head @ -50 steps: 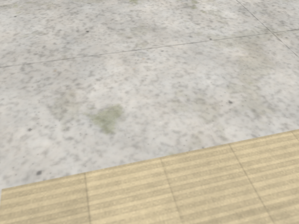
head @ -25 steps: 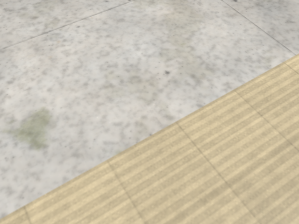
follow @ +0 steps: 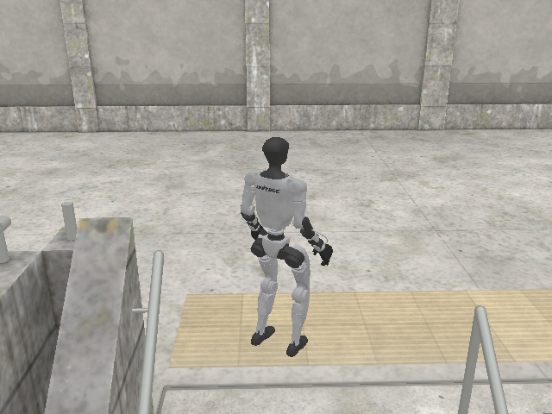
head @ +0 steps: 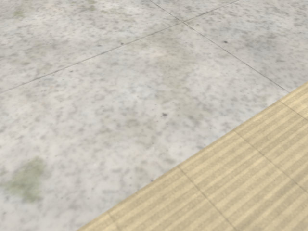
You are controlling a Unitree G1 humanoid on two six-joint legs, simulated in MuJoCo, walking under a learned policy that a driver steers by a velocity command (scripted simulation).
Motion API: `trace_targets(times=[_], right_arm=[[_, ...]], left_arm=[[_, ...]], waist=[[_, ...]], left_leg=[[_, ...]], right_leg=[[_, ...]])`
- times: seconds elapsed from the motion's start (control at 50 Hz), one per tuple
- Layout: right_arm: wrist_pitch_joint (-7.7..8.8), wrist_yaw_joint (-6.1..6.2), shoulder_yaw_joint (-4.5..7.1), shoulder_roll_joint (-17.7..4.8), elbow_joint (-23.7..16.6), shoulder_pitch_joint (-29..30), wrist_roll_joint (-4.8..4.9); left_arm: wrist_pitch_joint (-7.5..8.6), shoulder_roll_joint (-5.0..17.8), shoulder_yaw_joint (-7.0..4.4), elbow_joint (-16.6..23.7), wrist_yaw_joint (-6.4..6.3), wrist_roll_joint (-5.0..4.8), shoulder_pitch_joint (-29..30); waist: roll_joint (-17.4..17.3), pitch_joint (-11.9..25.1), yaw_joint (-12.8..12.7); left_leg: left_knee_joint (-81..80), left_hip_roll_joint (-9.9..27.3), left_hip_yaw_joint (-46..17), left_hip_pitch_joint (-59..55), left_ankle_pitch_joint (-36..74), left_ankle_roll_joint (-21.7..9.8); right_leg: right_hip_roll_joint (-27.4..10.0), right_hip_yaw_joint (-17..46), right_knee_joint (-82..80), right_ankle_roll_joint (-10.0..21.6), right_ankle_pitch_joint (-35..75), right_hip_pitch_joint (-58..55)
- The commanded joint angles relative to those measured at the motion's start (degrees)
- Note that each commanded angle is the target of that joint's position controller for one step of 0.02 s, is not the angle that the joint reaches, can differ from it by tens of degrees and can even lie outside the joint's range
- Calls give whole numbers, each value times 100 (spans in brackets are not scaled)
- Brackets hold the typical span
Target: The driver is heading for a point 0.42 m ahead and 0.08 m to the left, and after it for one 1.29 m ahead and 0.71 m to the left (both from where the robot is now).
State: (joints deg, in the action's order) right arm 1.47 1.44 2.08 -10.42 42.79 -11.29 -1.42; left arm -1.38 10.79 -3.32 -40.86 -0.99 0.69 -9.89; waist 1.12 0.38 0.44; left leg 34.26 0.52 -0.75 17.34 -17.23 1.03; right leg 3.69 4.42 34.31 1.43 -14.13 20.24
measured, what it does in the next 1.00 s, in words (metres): walks ahead: left foot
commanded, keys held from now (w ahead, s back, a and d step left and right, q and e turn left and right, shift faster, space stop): no key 0.20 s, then w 0.58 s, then w+q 0.22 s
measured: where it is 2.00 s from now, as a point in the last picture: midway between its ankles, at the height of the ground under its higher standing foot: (118, 180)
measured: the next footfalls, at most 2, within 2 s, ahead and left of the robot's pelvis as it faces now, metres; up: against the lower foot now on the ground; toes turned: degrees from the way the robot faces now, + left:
left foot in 0.88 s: +0.42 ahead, +0.15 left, +0.00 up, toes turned +3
right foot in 1.40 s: +0.69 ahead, -0.01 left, +0.00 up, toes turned +21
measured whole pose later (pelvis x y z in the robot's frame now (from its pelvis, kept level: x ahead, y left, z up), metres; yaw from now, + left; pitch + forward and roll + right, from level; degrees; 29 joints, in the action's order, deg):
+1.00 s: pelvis +0.30 +0.07 +0.00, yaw +4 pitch +3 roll +0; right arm 4.1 -2.3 2.9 -15.6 38.0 -9.2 0.4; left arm 5.3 15.9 -3.1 -43.8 -0.3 -0.7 -18.3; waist 0.3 -1.5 -0.9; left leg 32.4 -3.7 1.3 26.2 -8.9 -4.7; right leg -1.2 3.0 69.4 0.6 -22.0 20.3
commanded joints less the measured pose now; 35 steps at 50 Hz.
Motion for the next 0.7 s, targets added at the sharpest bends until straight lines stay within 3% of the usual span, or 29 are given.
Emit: trace_targets(times=[0.02, 0.2, 0.22, 0.26, 0.28, 0.32, 0.38, 0.4, 0.44, 0.46, 0.48, 0.5, 0.52, 0.54, 0.58, 0.6, 0.64, 0.7], right_arm=[[89, 59, 154, -601, -421, 86, 22], [60, -2, 145, -518, -562, 51, 28], [50, -16, 136, -474, -529, -49, 14], [25, -22, 191, -636, -526, -144, 89], [39, -12, 195, -677, -545, -170, 130], [144, -17, 194, -721, -543, -340, 183], [264, -70, 253, -953, -476, -579, 201], [266, -84, 286, -1040, -478, -532, 223], [263, -138, 258, -970, -529, -410, 256], [271, -163, 219, -855, -633, -158, 275], [331, -164, 162, -665, -808, 79, 298], [456, -133, 162, -610, -972, 269, 308], [527, -111, 206, -812, -1059, 469, 321], [529, -130, 248, -895, -1046, 457, 384], [469, -175, 160, -659, -1014, 492, 281], [443, -201, 153, -609, -1013, 506, 228], [397, -285, 110, -525, -968, 465, 229], [426, -353, -10, -383, -1063, 1050, 157]], left_arm=[[109, 483, -158, 469, -4, -27, 249], [138, 425, -161, 535, -21, -38, 228], [129, 395, -156, 475, -25, -36, 120], [123, 586, -219, 436, -27, -113, -54], [163, 637, -224, 439, -27, -150, -90], [335, 574, -188, 462, 1, -210, -66], [598, 400, -139, 519, 102, -236, 71], [664, 442, -150, 555, 132, -241, 92], [721, 433, -160, 487, 175, -213, -148], [734, 498, -194, 376, 195, -194, -548], [757, 813, -295, 262, 207, -180, -1000], [758, 1270, -450, 129, 231, -175, -1697], [767, 1327, -442, 100, 247, -120, -2168], [777, 1205, -369, 120, 229, -90, -2053], [699, 1030, -269, 194, 178, -111, -1666], [649, 878, -193, 183, 148, -91, -1445], [559, 696, -102, 99, 101, -86, -1298], [518, 894, -131, -18, -2, -126, -1242]], waist=[[-280, 171, 42], [-6, 278, 50], [-13, 373, 48], [-152, 52, 11], [-204, -220, 7], [-282, -529, 53], [-895, -506, 80], [-1001, -593, 29], [-921, -489, -113], [-781, -352, -314], [-15, -246, -428], [1250, -26, -644], [1557, 2, -866], [803, -123, -673], [35, -157, -437], [42, -220, -301], [318, -331, -183], [243, -397, -306]], left_leg=[[-652, 305, -305, 9, 277, -256], [-505, 195, -251, -85, 560, -294], [-563, 155, -222, -107, 38, -313], [-665, 97, -285, 187, -1507, -522], [-768, 164, -433, 334, -2061, -651], [-966, 388, -829, 306, -2472, -875], [-1552, 1138, -2020, -134, -2614, -1336], [-1621, 1387, -2332, -135, -2409, -1447], [-1331, 1253, -2035, 169, -1567, -1332], [-909, 923, -1499, 436, -985, -1113], [172, 232, -566, 976, -280, -713], [2045, -378, 260, 2115, 203, -261], [3410, -416, -197, 3439, -1441, -199], [4102, -148, -418, 4073, -1526, -304], [4236, 227, -345, 4305, -788, -385], [3973, 416, -325, 4067, -454, -359], [3428, 511, -98, 3646, 99, -228], [1597, 367, 238, 2594, 1236, -119]], right_leg=[[-411, 386, -455, 255, 421, -231], [-472, 438, -351, 194, 746, -419], [-423, 385, -381, 199, 167, -457], [-246, 223, -311, 285, -1687, -172], [-246, 209, -314, 337, -2226, 89], [-274, 138, -145, 402, -2285, 467], [-164, -366, 704, 341, -1232, 782], [-221, -491, 803, 345, -939, 814], [-253, -485, 418, 465, -887, 149], [-299, -312, 67, 560, -852, -411], [-651, 555, -474, 805, -777, -1069], [-1452, 2310, -1204, 1379, -431, -2222], [-2290, 3803, -1776, 1975, 320, -2947], [-2433, 3656, -1639, 1958, 465, -3134], [-2217, 2630, -1639, 1609, 878, -2867], [-2057, 2213, -1802, 1413, 941, -2477], [-1673, 1467, -2155, 1205, 971, -1910], [-1226, 486, -2369, 950, 1262, -1161]])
